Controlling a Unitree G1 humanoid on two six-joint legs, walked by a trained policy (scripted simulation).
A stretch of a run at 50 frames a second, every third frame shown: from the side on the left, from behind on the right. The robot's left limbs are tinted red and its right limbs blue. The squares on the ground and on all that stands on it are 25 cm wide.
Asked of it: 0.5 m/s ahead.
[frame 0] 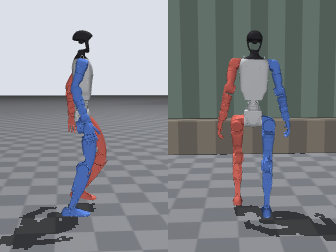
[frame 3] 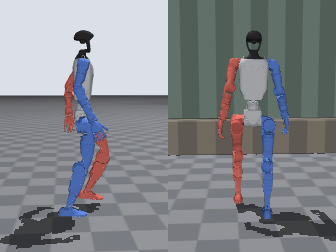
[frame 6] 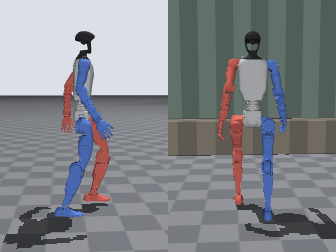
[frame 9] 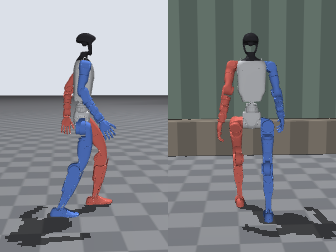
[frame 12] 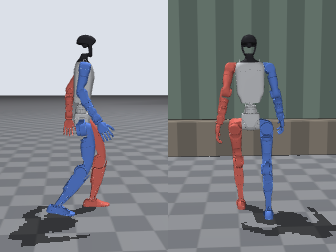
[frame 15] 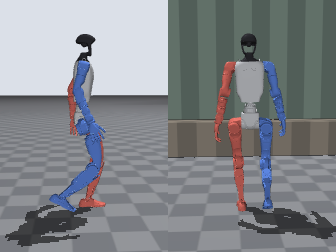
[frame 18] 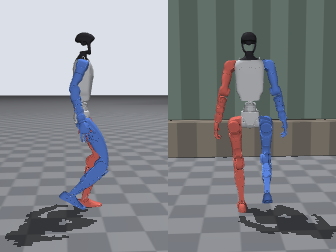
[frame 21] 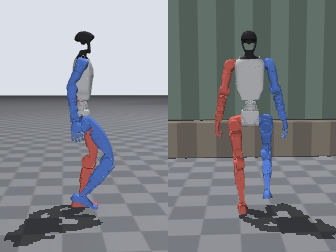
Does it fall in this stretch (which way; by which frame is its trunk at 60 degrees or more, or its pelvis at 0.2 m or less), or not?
no
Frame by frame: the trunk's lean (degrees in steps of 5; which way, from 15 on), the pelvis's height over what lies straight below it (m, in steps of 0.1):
0: 0, 0.8
3: 0, 0.8
6: 5, 0.8
9: 5, 0.8
12: 5, 0.8
15: 5, 0.8
18: 5, 0.8
21: 0, 0.8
